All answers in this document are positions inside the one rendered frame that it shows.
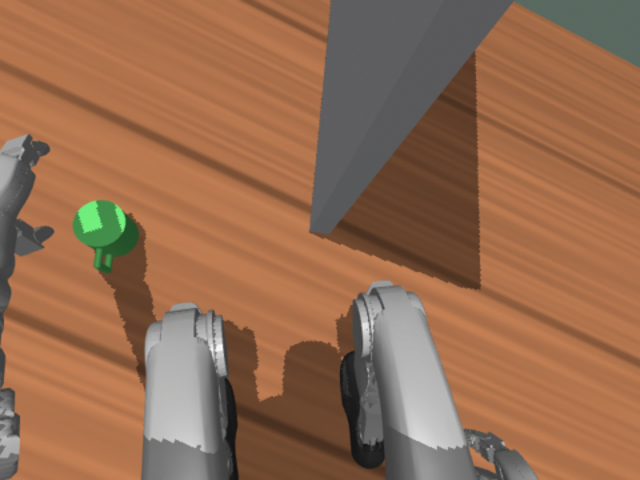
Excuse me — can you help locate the mug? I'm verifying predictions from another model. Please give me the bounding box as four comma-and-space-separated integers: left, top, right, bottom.
73, 200, 139, 274

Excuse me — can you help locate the right robot foot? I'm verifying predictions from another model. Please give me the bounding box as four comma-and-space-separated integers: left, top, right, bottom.
340, 351, 385, 469

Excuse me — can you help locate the right robot hand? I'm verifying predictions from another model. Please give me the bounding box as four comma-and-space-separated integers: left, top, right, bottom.
463, 429, 539, 480

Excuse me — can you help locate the left robot arm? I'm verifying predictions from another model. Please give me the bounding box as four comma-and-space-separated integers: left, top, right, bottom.
0, 215, 20, 480

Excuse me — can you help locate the left robot hand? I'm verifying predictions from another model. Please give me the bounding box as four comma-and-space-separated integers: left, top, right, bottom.
0, 134, 54, 256

